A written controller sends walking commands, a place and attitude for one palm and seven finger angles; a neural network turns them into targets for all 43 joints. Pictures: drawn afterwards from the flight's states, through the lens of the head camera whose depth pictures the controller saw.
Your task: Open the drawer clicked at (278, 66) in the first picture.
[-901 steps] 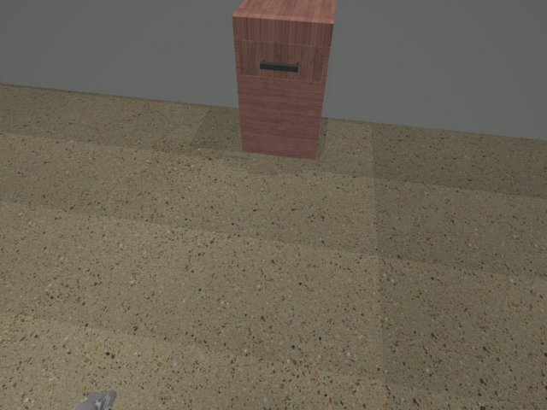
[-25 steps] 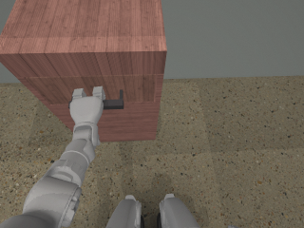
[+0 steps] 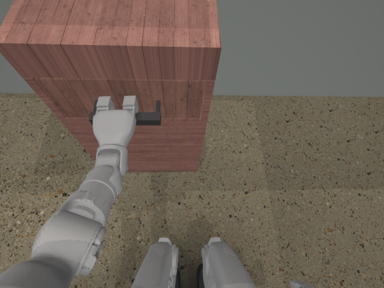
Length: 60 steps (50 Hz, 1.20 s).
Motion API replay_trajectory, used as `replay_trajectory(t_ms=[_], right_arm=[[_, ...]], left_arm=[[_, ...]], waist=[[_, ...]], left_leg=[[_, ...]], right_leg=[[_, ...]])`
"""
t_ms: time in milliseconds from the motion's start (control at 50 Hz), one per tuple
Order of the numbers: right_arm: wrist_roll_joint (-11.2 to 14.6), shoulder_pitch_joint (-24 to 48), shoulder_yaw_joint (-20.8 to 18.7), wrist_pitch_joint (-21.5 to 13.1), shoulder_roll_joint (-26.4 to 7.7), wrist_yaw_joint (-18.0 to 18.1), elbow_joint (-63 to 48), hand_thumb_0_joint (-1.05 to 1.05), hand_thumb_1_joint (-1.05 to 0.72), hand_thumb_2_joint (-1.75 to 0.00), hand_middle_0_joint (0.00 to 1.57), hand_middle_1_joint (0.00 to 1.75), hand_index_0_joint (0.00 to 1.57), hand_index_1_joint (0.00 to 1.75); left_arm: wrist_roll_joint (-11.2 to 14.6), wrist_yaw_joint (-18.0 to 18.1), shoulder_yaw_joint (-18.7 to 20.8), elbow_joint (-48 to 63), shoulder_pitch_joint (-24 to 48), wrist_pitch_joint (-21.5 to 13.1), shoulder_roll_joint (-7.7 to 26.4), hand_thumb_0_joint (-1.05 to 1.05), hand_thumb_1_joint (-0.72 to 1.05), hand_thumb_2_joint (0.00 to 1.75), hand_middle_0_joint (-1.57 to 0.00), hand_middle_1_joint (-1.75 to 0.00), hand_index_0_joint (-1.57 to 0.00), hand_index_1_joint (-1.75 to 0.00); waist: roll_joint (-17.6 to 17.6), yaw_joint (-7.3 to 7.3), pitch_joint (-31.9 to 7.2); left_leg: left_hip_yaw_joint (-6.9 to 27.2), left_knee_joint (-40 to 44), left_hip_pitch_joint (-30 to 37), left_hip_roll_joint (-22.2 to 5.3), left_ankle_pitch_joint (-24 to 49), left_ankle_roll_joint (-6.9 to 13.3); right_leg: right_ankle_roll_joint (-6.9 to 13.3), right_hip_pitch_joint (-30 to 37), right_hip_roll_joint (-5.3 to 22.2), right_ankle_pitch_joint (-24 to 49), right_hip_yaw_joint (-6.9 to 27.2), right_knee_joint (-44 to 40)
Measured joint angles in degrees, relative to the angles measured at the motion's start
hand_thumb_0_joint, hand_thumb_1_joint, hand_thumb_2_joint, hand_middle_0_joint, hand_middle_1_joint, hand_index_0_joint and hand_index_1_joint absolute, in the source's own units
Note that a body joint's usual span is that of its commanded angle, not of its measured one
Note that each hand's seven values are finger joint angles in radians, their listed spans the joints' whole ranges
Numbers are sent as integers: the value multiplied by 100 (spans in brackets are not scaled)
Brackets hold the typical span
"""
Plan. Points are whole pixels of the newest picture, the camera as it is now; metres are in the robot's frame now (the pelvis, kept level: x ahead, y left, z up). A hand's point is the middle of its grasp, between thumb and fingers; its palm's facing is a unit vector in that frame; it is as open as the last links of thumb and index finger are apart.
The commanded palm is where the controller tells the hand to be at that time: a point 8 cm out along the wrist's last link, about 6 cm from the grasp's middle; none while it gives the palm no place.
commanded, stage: lower the fingers behind the handle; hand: left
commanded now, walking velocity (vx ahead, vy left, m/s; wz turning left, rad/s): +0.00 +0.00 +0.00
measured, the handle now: (127, 111) +0.53 +0.17 -0.07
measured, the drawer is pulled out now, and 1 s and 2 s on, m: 0.00 0.00 0.00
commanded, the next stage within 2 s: lift the fingers back up to retry in 0.54 s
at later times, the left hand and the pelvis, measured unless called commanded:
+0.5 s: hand (121, 135) +0.46 +0.17 -0.05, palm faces +0.01 +0.00 -1.00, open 14.0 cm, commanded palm +0.43 +0.15 -0.04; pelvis -0.02 +0.00 -0.02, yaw +0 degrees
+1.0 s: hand (121, 133) +0.46 +0.17 -0.04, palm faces -0.10 -0.05 -0.99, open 13.9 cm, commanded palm +0.44 +0.15 +0.02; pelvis +0.00 +0.00 +0.01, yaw +0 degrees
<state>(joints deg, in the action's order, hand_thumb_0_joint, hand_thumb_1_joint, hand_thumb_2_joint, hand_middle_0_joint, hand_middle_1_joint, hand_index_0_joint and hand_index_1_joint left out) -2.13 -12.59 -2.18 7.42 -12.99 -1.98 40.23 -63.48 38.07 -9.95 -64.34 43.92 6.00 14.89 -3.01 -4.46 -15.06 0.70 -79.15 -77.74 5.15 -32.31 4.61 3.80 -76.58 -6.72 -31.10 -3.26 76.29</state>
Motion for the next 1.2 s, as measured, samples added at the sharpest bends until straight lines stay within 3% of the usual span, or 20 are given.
replay_trajectory(t_ms=[420,820,940,1040,1140,1200], right_arm=[[84,-149,129,-123,-35,85,-33,0,-90,-90,20,30,20,30],[111,-169,114,-139,-19,147,-64,0,-90,-90,20,30,20,30],[130,-207,105,-118,22,197,-101,0,-90,-90,20,30,20,30],[128,-309,68,-95,30,217,-106,0,-90,-90,20,30,20,30],[93,-345,8,-19,26,210,-90,0,-90,-90,20,30,20,30],[53,-340,-50,63,29,185,-93,0,-90,-90,20,30,20,30]], left_arm=[[127,-347,-119,-47,426,168,147,0,-49,30,-25,-129,-25,-129],[271,-617,-201,84,402,262,186,0,-49,30,-26,-128,-26,-128],[349,-820,-66,189,170,131,226,0,-48,30,-26,-125,-28,-124],[330,-866,-12,357,-163,-189,196,0,-48,30,-27,-123,-30,-121],[173,-640,156,599,-499,-519,55,0,-48,30,-30,-121,-32,-120],[56,-388,309,753,-673,-550,-19,0,-48,30,-31,-121,-32,-120]], waist=[[-21,-81,-10],[-67,-104,67],[-81,-122,116],[-98,-101,137],[-97,-99,144],[-91,-83,135]], left_leg=[[-52,-398,-492,4,71,24],[-37,-241,-349,15,119,15],[-39,91,9,-9,148,1],[-20,430,390,-27,156,-12],[-22,745,753,-54,141,-21],[-49,933,985,-75,130,-28]], right_leg=[[-30,-488,37,58,-40,405],[-33,-342,49,98,-32,254],[-24,-3,15,145,32,-68],[-8,371,-16,169,78,-413],[8,720,-53,174,142,-726],[17,931,-79,175,204,-895]])
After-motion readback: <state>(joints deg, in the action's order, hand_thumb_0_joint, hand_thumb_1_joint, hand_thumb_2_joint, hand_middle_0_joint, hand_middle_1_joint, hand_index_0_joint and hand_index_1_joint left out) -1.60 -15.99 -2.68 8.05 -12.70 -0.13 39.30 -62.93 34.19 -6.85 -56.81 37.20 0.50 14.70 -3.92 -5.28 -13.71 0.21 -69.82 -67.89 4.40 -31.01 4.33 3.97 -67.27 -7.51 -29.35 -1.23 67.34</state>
